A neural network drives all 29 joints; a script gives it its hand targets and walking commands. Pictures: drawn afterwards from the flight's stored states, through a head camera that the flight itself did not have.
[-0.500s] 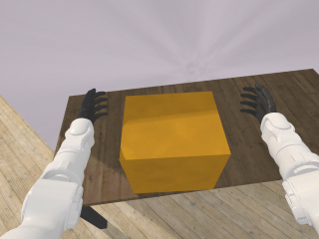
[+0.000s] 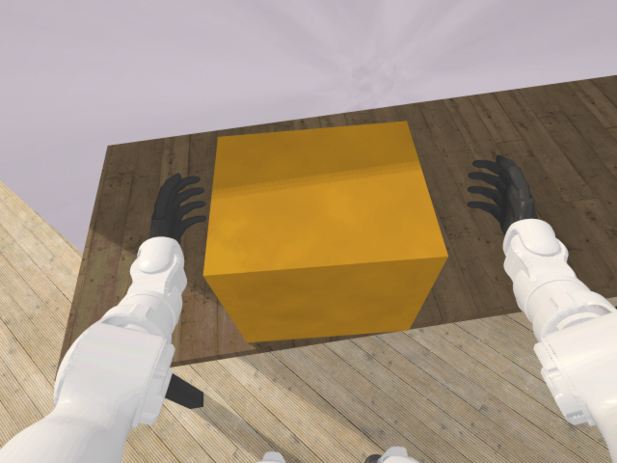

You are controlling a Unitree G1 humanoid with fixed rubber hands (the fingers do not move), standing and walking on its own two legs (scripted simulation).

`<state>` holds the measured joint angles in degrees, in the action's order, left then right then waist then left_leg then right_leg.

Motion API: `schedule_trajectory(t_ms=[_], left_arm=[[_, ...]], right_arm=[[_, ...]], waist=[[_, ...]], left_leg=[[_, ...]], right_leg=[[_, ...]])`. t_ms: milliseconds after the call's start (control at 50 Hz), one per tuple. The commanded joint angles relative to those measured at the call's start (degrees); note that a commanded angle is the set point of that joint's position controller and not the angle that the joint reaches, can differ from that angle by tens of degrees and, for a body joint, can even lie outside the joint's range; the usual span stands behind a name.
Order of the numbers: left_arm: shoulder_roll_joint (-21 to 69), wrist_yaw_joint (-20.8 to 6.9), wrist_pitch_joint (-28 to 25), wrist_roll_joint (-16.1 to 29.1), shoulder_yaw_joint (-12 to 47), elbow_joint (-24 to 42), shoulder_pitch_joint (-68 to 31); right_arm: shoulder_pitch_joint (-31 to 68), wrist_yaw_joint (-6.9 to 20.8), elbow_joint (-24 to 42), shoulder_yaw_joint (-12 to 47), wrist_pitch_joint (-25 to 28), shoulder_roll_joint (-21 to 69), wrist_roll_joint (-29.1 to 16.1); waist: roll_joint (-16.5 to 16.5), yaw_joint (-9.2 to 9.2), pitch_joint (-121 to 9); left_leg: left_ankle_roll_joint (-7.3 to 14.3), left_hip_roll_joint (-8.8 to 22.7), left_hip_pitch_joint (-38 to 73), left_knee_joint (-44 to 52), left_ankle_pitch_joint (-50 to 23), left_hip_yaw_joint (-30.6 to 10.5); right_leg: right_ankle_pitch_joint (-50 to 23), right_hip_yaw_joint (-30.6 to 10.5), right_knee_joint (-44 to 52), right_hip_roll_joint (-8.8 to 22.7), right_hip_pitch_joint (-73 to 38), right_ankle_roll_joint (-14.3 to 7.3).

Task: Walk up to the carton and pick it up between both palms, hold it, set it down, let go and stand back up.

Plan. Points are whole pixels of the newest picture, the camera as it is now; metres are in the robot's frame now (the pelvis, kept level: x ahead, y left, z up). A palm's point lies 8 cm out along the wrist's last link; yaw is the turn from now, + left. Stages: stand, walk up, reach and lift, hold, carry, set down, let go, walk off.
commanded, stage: reach and lift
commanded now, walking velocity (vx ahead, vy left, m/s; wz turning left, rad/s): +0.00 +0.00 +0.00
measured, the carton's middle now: (320, 240) +0.44 +0.03 -0.03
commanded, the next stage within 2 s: none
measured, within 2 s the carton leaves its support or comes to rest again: neither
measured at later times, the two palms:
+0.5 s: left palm (190, 237) +0.41 +0.22 +0.02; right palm (473, 217) +0.44 -0.18 +0.03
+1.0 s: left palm (195, 244) +0.41 +0.21 +0.01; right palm (447, 223) +0.44 -0.15 +0.01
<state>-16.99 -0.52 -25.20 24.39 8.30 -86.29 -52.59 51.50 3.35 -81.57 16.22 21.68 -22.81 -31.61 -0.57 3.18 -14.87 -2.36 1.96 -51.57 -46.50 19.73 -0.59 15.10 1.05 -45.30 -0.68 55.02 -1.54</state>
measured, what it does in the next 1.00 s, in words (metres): stands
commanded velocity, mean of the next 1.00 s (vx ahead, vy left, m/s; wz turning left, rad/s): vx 0.00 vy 0.00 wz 0.00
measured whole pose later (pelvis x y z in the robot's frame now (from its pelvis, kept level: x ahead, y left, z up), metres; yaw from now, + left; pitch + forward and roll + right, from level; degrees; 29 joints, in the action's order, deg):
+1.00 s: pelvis +0.00 +0.01 -0.02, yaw +0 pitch +27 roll -1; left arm -9.7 5.2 -28.9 18.2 1.5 -82.6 -50.6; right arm 53.4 -2.7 -81.4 4.5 25.1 -12.1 -16.7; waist 1.5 3.5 -16.4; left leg -1.7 1.9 -58.3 -53.0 22.1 -1.3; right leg 17.0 1.5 -50.0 -0.7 60.4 -0.9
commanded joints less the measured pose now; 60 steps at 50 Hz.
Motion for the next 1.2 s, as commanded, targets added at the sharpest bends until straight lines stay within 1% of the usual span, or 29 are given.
schedule_trajectory(t_ms=[0, 20, 60, 160, 180, 240, 280, 320, 360, 460, 560, 580, 600, 640, 660, 720, 780, 800, 900, 940, 980, 1020, 1060, 1080, 1100, 1120, 1140, 1160, 1180], left_arm=[[-11.2, 0.0, -3.5, 1.8, 0.2, 7.1, -20.7], [-11.7, 0.3, -3.8, 1.4, -0.2, 9.0, -21.4], [-12.2, 0.7, -3.9, 1.4, -0.7, 11.3, -21.7], [-10.9, 1.3, -2.5, -0.6, -2.7, 15.0, -20.3], [-10.4, 1.3, -2.0, -0.9, -2.8, 14.4, -20.1], [-7.8, 1.4, -1.2, -2.5, -3.6, 13.0, -18.6], [-6.0, 1.6, -1.4, -3.3, -3.7, 14.0, -18.0], [-3.9, 1.8, -1.6, -4.1, -3.8, 12.8, -17.3], [-2.8, 2.1, -2.0, -5.3, -4.1, 11.3, -16.5], [-0.7, 3.7, -3.2, -7.5, -5.3, 8.8, -15.8], [-0.2, 5.2, -5.2, -6.1, -5.0, 8.9, -19.7], [-0.1, 5.3, -5.5, -5.6, -4.1, 8.9, -20.3], [-0.1, 5.2, -5.4, -5.3, -3.8, 7.8, -19.6], [-0.5, 5.0, -5.2, -4.6, -3.6, 6.6, -19.9], [-0.4, 5.0, -5.1, -4.3, -3.4, 6.0, -20.0], [-0.4, 5.0, -5.6, -4.3, -4.3, 8.4, -21.0], [0.7, 4.9, -5.5, -5.0, -5.0, 9.5, -20.1], [0.7, 4.8, -5.3, -5.5, -5.9, 9.7, -19.8], [2.7, 4.9, -5.4, -6.6, -6.2, 10.8, -19.5], [3.2, 4.8, -5.8, -7.1, -6.2, 11.2, -19.9], [3.1, 4.8, -6.0, -7.9, -6.9, 10.7, -18.8], [3.3, 4.8, -6.2, -8.3, -7.4, 9.9, -18.5], [3.8, 4.9, -6.3, -8.3, -6.8, 9.3, -18.5], [4.1, 4.7, -6.6, -8.3, -7.1, 9.6, -18.4], [4.1, 4.8, -6.8, -8.8, -7.1, 9.7, -18.9], [4.0, 4.8, -7.0, -8.6, -7.2, 9.5, -19.2], [4.3, 4.8, -7.0, -8.7, -6.7, 9.2, -19.3], [4.4, 4.9, -7.2, -8.9, -6.8, 9.6, -19.1], [4.7, 5.0, -7.2, -8.7, -6.5, 9.6, -19.1]], right_arm=[[24.1, 0.1, 10.1, -0.1, 1.8, -3.5, 0.0], [24.1, -0.1, 11.4, -0.7, 1.9, -3.8, 0.5], [24.5, -0.8, 12.8, -1.8, 1.9, -4.1, 1.2], [23.8, -2.7, 11.8, -4.6, 1.9, -4.7, 3.3], [23.7, -3.1, 10.7, -5.2, 2.0, -4.8, 3.8], [24.0, -4.1, 8.5, -7.1, 3.0, -5.0, 6.0], [23.4, -4.4, 7.7, -8.0, 3.9, -3.8, 7.1], [23.6, -4.4, 6.6, -8.5, 4.5, -3.1, 8.0], [23.1, -4.1, 4.5, -8.8, 5.1, -2.3, 8.5], [22.2, -2.9, 0.6, -7.8, 5.8, -0.2, 8.0], [25.0, -2.1, 3.4, -7.4, 5.6, 1.8, 8.2], [25.3, -2.0, 3.2, -7.7, 5.3, 2.2, 8.4], [25.2, -2.0, 3.9, -7.2, 5.0, 2.6, 8.3], [25.6, -2.4, 3.8, -7.5, 4.5, 2.4, 8.7], [25.9, -2.8, 4.5, -7.6, 4.5, 2.2, 9.3], [26.9, -4.0, 6.9, -9.2, 5.0, 3.0, 11.1], [26.1, -5.1, 6.8, -10.2, 5.1, 3.8, 12.6], [25.9, -5.4, 6.7, -10.5, 5.1, 4.1, 13.3], [25.8, -6.1, 7.1, -12.0, 5.0, 5.8, 15.2], [26.1, -6.1, 7.2, -12.5, 5.3, 6.6, 15.5], [24.7, -6.0, 5.9, -12.1, 5.2, 7.5, 15.2], [25.3, -6.0, 7.1, -12.0, 5.6, 8.1, 15.1], [25.2, -5.9, 6.4, -12.4, 5.7, 8.0, 15.4], [24.7, -5.9, 6.5, -11.8, 5.6, 9.1, 15.2], [24.6, -6.0, 6.0, -12.5, 5.7, 9.2, 15.5], [25.2, -5.9, 6.8, -12.4, 5.8, 9.3, 15.4], [25.0, -5.7, 6.2, -12.4, 5.7, 9.4, 15.6], [25.3, -5.7, 7.3, -12.3, 5.8, 9.6, 15.5], [25.1, -5.7, 7.2, -12.8, 5.9, 9.4, 16.0]], waist=[[-4.4, 1.64, -31.4], [-3.4, 1.41, -34.1], [-2.9, 1.09, -38.3], [-1.1, -0.19, -41.4], [-1.1, -0.80, -40.3], [-0.9, -1.30, -39.4], [-0.1, -1.70, -38.7], [0.1, -1.91, -37.2], [1.2, -1.47, -34.7], [1.2, 0.49, -29.4], [0.6, 1.74, -31.2], [1.4, 1.43, -31.3], [1.1, 1.72, -31.1], [-0.1, 1.15, -31.5], [-0.7, 0.69, -32.2], [-1.7, 0.50, -36.3], [-2.3, -0.38, -36.9], [-2.9, -0.24, -37.2], [-2.5, -1.25, -37.6], [-0.6, -1.05, -37.4], [0.1, -0.88, -35.3], [-0.4, -0.14, -35.7], [-0.3, -0.81, -34.9], [-0.5, -0.44, -34.5], [0.7, -0.55, -34.5], [0.7, -0.24, -34.4], [0.9, -0.63, -34.1], [0.9, -0.21, -34.4], [0.7, -0.85, -35.0]], left_leg=[[1.6, -3.2, -3.6, 2.7, -10.8, 5.4], [1.2, -3.4, -3.9, 2.3, -10.9, 5.4], [0.9, -3.6, -4.8, 0.7, -11.7, 5.8], [-0.3, -3.4, -1.6, -1.6, -15.3, 6.0], [-0.6, -3.3, -0.2, -2.1, -16.2, 6.0], [-1.4, -2.8, 3.4, -2.8, -19.6, 5.5], [-2.5, -2.8, 6.8, -3.6, -22.7, 4.8], [-3.0, -2.3, 9.3, -3.6, -24.0, 4.4], [-3.4, -2.0, 11.5, -3.3, -25.9, 3.9], [-3.1, -1.5, 13.0, -1.7, -24.5, 3.4], [-2.2, -1.6, 9.9, -1.0, -19.4, 3.9], [-2.1, -1.6, 9.1, -0.7, -17.7, 4.1], [-1.6, -1.7, 8.1, -0.8, -16.6, 4.2], [-0.9, -1.9, 5.7, -1.0, -14.7, 4.4], [-0.9, -2.1, 4.6, -1.4, -14.8, 4.4], [-0.9, -2.4, 3.2, -2.1, -15.9, 4.7], [-1.3, -2.5, 3.1, -2.5, -17.7, 4.7], [-1.3, -2.6, 3.3, -2.4, -17.8, 4.8], [-1.9, -2.2, 5.6, -2.6, -20.0, 4.2], [-2.4, -2.1, 6.4, -2.7, -20.9, 4.2], [-2.4, -2.3, 6.1, -2.7, -21.7, 4.2], [-2.2, -2.4, 6.0, -2.8, -22.0, 4.3], [-2.4, -2.3, 6.2, -2.4, -21.2, 4.0], [-2.2, -2.4, 5.8, -2.4, -21.1, 4.2], [-2.4, -2.3, 5.9, -2.2, -20.8, 4.3], [-2.2, -2.3, 5.7, -2.3, -20.5, 4.2], [-2.2, -2.3, 6.3, -2.0, -20.0, 4.0], [-2.2, -2.3, 6.8, -2.1, -20.5, 4.0], [-2.3, -2.1, 7.3, -2.2, -20.7, 3.9]], right_leg=[[-7.4, -1.8, 0.6, 0.8, -30.2, 4.0], [-7.9, -2.2, -0.1, 0.9, -30.7, 3.9], [-10.2, -2.3, -1.5, 0.8, -31.9, 3.8], [-13.4, -1.3, -2.8, -0.3, -30.7, 3.1], [-14.0, -0.9, -2.7, -0.5, -29.8, 2.8], [-15.1, 0.2, -1.9, -1.2, -27.0, 2.5], [-16.7, 0.8, -1.7, -1.9, -24.8, 2.2], [-15.7, 1.6, -0.9, -2.3, -22.2, 2.1], [-15.0, 2.0, 0.1, -2.4, -19.7, 1.8], [-9.6, 1.8, 1.7, -2.5, -16.4, 1.7], [-5.4, 1.3, 0.9, -1.7, -15.8, 1.7], [-4.1, 1.1, 1.0, -1.6, -15.5, 1.7], [-3.5, 0.7, 0.8, -1.3, -15.8, 1.6], [-2.8, 0.2, 0.4, -1.1, -17.1, 1.8], [-3.8, 0.1, -0.1, -0.8, -18.5, 1.9], [-7.1, -0.3, -1.2, -0.8, -21.9, 1.8], [-9.6, -0.3, -1.5, -1.2, -23.7, 1.9], [-10.0, -0.3, -1.2, -1.2, -24.3, 1.9], [-11.1, 0.2, -0.8, -1.5, -23.6, 1.8], [-10.8, 0.1, -0.3, -1.6, -23.0, 1.5], [-12.2, -0.3, -0.2, -1.3, -23.8, 1.5], [-12.6, -0.4, -0.3, -1.2, -24.2, 1.6], [-12.4, -0.1, -0.2, -1.3, -24.0, 1.7], [-12.2, -0.2, -0.1, -1.1, -24.6, 1.8], [-11.6, -0.4, 0.2, -1.0, -24.2, 1.7], [-11.4, -0.4, 0.1, -1.0, -24.2, 1.7], [-10.4, -0.3, 0.2, -1.0, -23.6, 1.6], [-10.6, -0.4, 0.2, -0.9, -23.2, 1.6], [-10.5, -0.2, 0.3, -1.0, -22.8, 1.6]])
